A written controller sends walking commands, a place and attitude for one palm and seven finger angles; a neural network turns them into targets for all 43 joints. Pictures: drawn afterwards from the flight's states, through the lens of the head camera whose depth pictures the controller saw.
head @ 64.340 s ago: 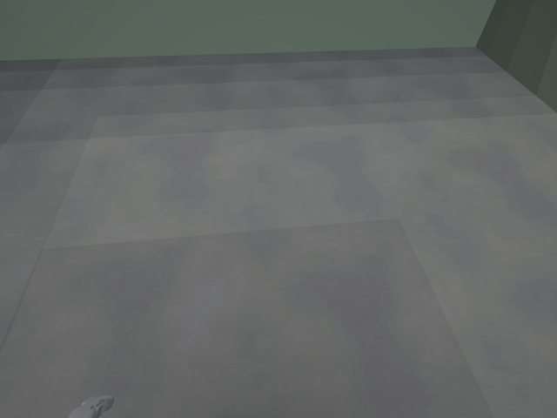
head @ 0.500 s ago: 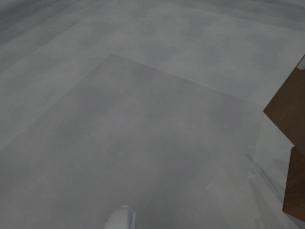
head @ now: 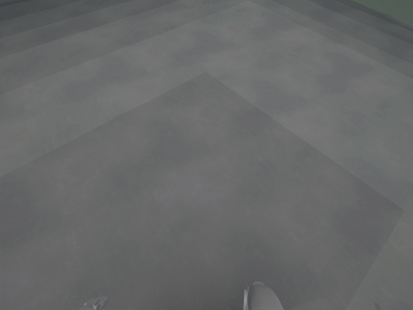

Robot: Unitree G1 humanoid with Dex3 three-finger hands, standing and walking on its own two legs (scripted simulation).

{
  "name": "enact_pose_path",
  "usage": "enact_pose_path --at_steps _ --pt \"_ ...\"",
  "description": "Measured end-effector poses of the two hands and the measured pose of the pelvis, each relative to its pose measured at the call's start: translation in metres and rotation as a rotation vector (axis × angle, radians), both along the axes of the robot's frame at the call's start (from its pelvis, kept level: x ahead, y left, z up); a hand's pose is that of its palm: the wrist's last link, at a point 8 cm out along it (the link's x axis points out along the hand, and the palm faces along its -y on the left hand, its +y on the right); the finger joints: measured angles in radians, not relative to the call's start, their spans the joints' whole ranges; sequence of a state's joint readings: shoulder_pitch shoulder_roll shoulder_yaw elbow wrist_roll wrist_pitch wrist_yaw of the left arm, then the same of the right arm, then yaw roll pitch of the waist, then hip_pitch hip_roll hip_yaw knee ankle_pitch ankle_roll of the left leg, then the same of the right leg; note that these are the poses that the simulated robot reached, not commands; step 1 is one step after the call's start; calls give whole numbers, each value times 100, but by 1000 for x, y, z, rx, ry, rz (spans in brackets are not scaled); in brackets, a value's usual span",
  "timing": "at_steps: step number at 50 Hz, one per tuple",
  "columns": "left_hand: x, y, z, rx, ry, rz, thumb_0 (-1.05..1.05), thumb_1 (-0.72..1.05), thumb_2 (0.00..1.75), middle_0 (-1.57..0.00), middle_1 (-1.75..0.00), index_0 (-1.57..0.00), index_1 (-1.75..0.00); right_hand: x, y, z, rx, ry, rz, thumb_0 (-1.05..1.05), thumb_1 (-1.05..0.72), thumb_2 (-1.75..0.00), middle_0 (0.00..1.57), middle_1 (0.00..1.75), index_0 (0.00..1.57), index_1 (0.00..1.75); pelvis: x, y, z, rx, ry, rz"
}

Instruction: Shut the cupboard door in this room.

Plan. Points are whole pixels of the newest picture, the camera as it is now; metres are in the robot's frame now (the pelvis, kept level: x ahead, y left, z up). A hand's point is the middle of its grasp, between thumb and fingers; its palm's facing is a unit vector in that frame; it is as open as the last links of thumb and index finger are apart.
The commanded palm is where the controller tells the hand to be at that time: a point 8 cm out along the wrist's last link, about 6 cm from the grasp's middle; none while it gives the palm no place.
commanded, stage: turn to face it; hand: left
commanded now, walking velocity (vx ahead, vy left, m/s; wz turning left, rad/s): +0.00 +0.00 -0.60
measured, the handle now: out of the picture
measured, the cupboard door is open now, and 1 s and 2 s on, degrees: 50 50 50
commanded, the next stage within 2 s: none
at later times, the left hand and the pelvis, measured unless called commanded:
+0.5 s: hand (147, 271) +0.22 +0.15 -0.18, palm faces -0.21 -0.95 -0.21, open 7.3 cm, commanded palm none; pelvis +0.12 -0.03 +0.00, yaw -15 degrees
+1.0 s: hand (177, 211) +0.36 +0.10 -0.16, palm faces -0.56 -0.78 -0.29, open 7.4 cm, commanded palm none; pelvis +0.14 -0.02 -0.02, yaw -36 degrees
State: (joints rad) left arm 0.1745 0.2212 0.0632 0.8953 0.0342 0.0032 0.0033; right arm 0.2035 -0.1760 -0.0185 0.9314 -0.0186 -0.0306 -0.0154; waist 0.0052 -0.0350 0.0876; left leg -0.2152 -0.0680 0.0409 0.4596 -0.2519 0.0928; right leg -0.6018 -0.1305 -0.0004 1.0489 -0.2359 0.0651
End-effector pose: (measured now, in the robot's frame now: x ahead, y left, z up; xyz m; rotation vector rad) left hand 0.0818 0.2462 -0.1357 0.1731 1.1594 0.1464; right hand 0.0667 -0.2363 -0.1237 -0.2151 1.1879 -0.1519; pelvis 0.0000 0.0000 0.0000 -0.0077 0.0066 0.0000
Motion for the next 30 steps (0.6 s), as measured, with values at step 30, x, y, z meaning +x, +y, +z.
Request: enact_pose_path --at_steps 30 --pt "175 -27 -22 4 133 -254 0 91 90 -21 -30 -20 -30 91 -33 0 -55 -68 -328 0 -91 -90 20 30 20 30 140 -4 -12 -7 11 -324"
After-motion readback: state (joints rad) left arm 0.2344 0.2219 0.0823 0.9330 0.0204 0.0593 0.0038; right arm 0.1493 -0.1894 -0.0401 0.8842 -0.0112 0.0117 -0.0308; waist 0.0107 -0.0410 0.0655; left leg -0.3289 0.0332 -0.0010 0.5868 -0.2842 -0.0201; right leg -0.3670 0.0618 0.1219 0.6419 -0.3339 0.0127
